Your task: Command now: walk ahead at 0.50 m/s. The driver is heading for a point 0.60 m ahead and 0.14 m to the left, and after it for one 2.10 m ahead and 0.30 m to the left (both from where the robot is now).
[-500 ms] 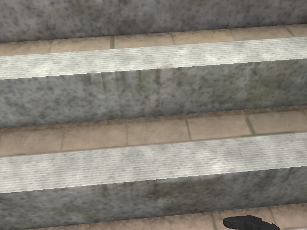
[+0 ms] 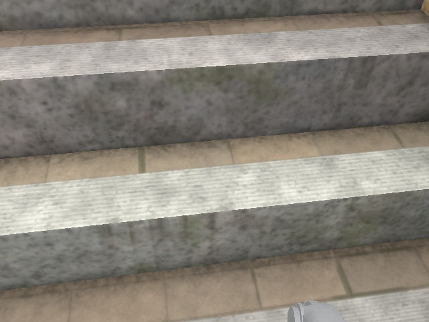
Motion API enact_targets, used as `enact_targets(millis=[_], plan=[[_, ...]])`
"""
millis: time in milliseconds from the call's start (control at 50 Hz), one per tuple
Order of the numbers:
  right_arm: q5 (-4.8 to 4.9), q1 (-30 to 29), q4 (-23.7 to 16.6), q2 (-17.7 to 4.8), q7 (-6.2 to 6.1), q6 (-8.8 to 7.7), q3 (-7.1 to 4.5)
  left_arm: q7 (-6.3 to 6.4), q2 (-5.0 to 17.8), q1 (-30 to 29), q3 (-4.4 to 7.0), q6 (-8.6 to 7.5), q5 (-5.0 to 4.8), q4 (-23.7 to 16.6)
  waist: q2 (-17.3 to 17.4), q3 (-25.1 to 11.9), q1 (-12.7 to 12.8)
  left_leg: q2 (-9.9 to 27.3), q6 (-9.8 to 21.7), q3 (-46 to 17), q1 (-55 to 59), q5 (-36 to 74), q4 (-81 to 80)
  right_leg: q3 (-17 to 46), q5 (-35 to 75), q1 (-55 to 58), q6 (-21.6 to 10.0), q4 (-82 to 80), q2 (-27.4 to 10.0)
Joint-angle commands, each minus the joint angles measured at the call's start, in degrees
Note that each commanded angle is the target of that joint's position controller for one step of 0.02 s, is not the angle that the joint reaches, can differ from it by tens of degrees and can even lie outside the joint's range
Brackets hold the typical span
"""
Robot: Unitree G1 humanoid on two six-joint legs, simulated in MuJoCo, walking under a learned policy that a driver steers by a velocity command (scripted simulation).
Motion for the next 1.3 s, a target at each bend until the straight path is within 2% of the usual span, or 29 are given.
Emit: enact_targets(millis=[20,60,80,100,120,140,160,180,280,480,580,620,640,660,700,760,780,880,980,1100,1120,1140,1160,1180,1200,1220,1240,1260,1300], plan=[[0.47,-0.2,-0.7,-16.8,3.74,-0.63,-2.29,-3.27,3.9,-14.0,0.70,1.65,-0.01,-11.0,11.4,1.1,8.0,17.8,19.5,-5.9,-8.3,105.0,-4.9,-5.4,-3.5,26.4,0.3,-14.3,8.4],[1.82,0.6,-0.5,-19.9,3.49,-1.38,-4.49,-2.33,8.4,-7.1,2.64,-0.22,0.06,-10.3,11.7,-6.3,9.1,14.5,17.2,-3.1,12.4,119.1,7.8,-7.1,-10.4,34.2,2.2,-41.5,14.2],[-3.85,12.4,1.9,-15.3,5.33,-1.76,-3.25,-0.89,9.2,1.1,2.31,-0.88,-3.41,-5.2,3.3,-18.0,4.7,14.8,15.6,-8.9,-6.6,117.6,19.6,5.9,-6.6,62.0,-1.8,-40.9,10.2],[-2.71,1.6,1.2,-15.6,5.62,-0.74,-4.02,0.32,11.6,18.3,3.94,0.76,0.35,-1.5,0.2,-20.8,15.4,10.4,14.2,-10.2,-14.9,92.8,32.5,20.2,-6.9,70.7,-3.8,-55.2,5.9],[5.71,-3.6,-6.8,-10.6,-2.80,-3.61,-5.28,4.16,12.3,25.2,5.98,-3.61,-0.25,5.1,-12.5,-16.2,11.9,-3.4,7.1,-2.6,-27.9,33.7,58.1,43.9,-37.9,74.9,-8.1,-63.2,-5.5],[2.37,-9.5,-10.0,-10.0,-5.17,-3.84,-6.00,5.28,13.0,20.7,6.95,-5.22,-2.25,7.3,-9.4,-10.0,9.9,-4.2,5.8,-10.4,-37.3,16.6,88.0,50.0,-43.9,66.1,-5.7,-75.4,-8.8],[1.21,-16.8,-16.7,-6.7,-6.34,-3.12,-5.72,5.99,12.1,14.7,6.76,-6.81,-1.41,8.9,-7.5,-2.4,6.3,-3.8,5.8,-12.7,-43.8,18.6,100.0,45.0,-42.0,60.5,-2.4,-75.2,-9.4],[3.70,-12.3,-5.8,-7.5,-1.06,1.11,-4.88,1.28,6.5,12.8,4.22,-6.84,1.78,8.9,-9.2,9.3,7.9,-5.2,9.5,-25.9,-61.4,24.0,104.5,37.9,-32.9,55.4,0.0,-75.8,-7.8],[2.94,-12.9,-11.6,-4.8,0.58,3.27,-3.71,-1.66,1.6,5.0,2.40,-8.96,1.02,10.9,1.4,4.4,-3.1,-3.2,15.9,-18.3,-68.0,20.1,111.2,11.6,-3.7,55.4,3.5,-82.0,-5.9],[2.40,-40.5,-23.8,-8.5,-3.84,8.71,-2.01,-2.88,2.9,27.1,1.19,-9.92,5.52,17.1,-7.0,5.3,3.5,4.1,13.7,-9.0,-86.8,15.4,97.1,1.6,5.5,74.7,0.8,-95.5,-10.7],[-0.09,-30.9,-24.1,-7.4,0.06,11.78,-1.14,-5.71,16.3,22.0,3.52,-12.53,0.68,14.9,-13.4,-1.5,-5.7,-5.8,9.7,5.9,-58.9,-10.3,71.8,-9.0,85.2,84.9,-7.0,-88.5,-15.8],[1.08,-29.0,-23.9,-10.4,-0.65,11.13,-1.00,-5.61,16.7,28.3,3.78,-12.30,3.75,16.9,-13.9,-9.4,-2.7,-8.5,11.5,-0.4,-50.0,-4.7,62.7,-7.3,101.8,89.8,-6.7,-79.1,-13.2],[0.87,-18.3,-20.5,-9.3,-4.91,7.12,-3.06,2.88,15.2,22.7,6.30,-13.83,-6.20,9.5,-7.6,-9.3,-5.0,-11.1,10.3,0.2,-28.1,-22.0,57.6,-10.8,86.4,79.1,0.3,-65.2,-8.3],[1.31,-14.5,-18.0,-12.4,-7.32,6.77,-3.89,4.48,17.5,20.5,6.45,-14.90,-6.73,6.9,-2.1,-9.4,-6.3,-9.0,10.8,-13.4,-22.0,-30.5,46.5,-8.9,73.1,67.5,-0.3,-54.2,-6.9],[1.01,-19.4,-17.5,-21.4,-8.65,7.17,-7.78,2.07,11.9,9.1,6.28,-14.54,-0.97,-0.3,11.9,-5.2,-4.1,0.6,16.2,-57.7,-20.3,-55.8,11.7,5.5,16.2,43.2,3.7,-8.3,7.8],[1.86,-24.4,-14.5,-14.4,-8.18,3.73,-6.80,2.10,-1.6,7.6,2.61,-14.41,3.31,-10.7,1.0,7.9,4.5,-1.1,9.4,-43.2,-26.0,-28.9,15.4,13.6,14.9,24.2,4.6,19.0,8.9],[0.64,-20.0,-12.5,-14.8,-4.18,3.46,-5.01,-0.63,4.6,11.8,3.35,-10.92,-3.35,-2.6,-4.1,13.5,0.2,0.0,7.8,-41.1,-27.7,-11.8,17.9,29.5,12.3,14.1,2.1,21.7,14.1],[1.80,-19.8,-13.5,-15.3,-2.03,2.03,-5.11,0.66,11.2,8.6,4.07,-9.47,-0.47,-6.5,0.1,-2.2,7.1,0.3,8.8,-30.2,-13.7,19.5,14.2,14.2,3.5,3.7,6.2,27.3,9.1],[-2.89,-4.7,-9.5,-14.8,-1.55,0.89,-4.69,1.19,8.0,-8.0,1.62,-8.39,-2.09,-14.6,-2.0,0.1,4.4,-3.5,8.2,-23.0,-17.8,24.1,12.1,6.6,1.9,1.8,5.3,20.8,7.7],[4.64,-14.2,-16.0,-24.3,0.99,-1.59,-7.11,-0.66,9.1,-0.9,2.78,-1.40,-1.02,-13.3,6.6,-2.1,10.9,11.2,14.7,-20.0,-7.6,102.4,3.1,-5.0,-8.0,36.0,12.0,-24.3,13.6],[5.74,-5.9,-12.8,-21.2,-7.29,-1.89,-8.20,5.01,4.2,14.5,1.93,-4.89,-3.03,-4.2,3.1,-4.9,8.4,9.4,6.9,-9.0,1.4,107.1,10.0,-7.4,-25.7,47.3,5.9,-27.7,15.6],[6.90,-6.0,-13.3,-22.3,-10.10,-1.91,-8.31,6.51,6.6,25.1,2.79,-7.21,-3.70,-1.3,3.4,-4.3,13.3,7.2,3.5,-9.5,0.1,106.5,21.5,2.6,-16.4,56.7,3.7,-36.7,14.5],[-3.16,-11.2,-12.3,-16.8,-0.04,-0.35,-6.73,1.92,15.9,25.8,4.77,-3.95,-1.76,-0.8,-14.0,-15.4,12.7,2.6,2.6,-15.8,-13.2,85.8,41.0,33.7,10.8,64.6,-6.1,-53.8,4.7],[-0.35,-13.1,-12.8,-16.7,3.37,2.98,-8.88,0.18,16.1,26.8,5.99,-1.41,3.55,-3.9,-28.7,-7.9,17.2,-13.7,0.8,-21.8,-30.5,15.4,76.0,64.0,0.0,60.7,-14.1,-74.9,-4.2],[4.07,-13.7,-12.9,-15.0,3.44,4.31,-9.16,-0.78,13.0,22.9,5.37,-2.19,3.88,-3.5,-16.5,3.6,14.3,-14.8,6.6,-32.4,-46.6,20.4,91.6,65.5,-31.4,53.5,-6.5,-76.7,-1.4],[-2.38,-15.4,-22.6,-7.8,-2.31,2.11,-6.44,5.79,10.8,10.5,7.32,-4.56,-4.69,1.5,-6.5,7.6,-1.6,-7.5,2.1,-15.2,-38.1,14.8,87.9,51.0,-47.0,48.2,-4.0,-73.8,-0.1],[-2.73,-15.3,-23.2,-7.2,-4.63,2.14,-5.51,7.75,7.4,10.0,5.68,-5.93,-5.01,3.0,1.3,13.9,-2.6,-6.7,0.2,-11.4,-38.9,12.7,86.7,43.8,-42.1,38.8,-1.7,-71.7,1.5],[2.80,-18.5,-18.4,-15.9,-2.55,2.91,-5.60,3.45,6.0,3.6,4.57,-8.85,-0.14,-0.9,1.5,11.2,2.6,-5.4,4.0,-20.7,-49.4,12.3,82.9,34.9,-32.8,42.0,0.4,-69.7,3.6],[1.94,-18.7,-19.2,-13.1,-3.31,3.28,-4.01,2.30,1.6,2.6,3.09,-10.61,-0.41,-0.3,-2.3,5.7,-0.1,-2.5,2.4,-18.1,-49.2,12.1,82.1,30.9,-16.8,41.6,2.0,-72.6,6.4]])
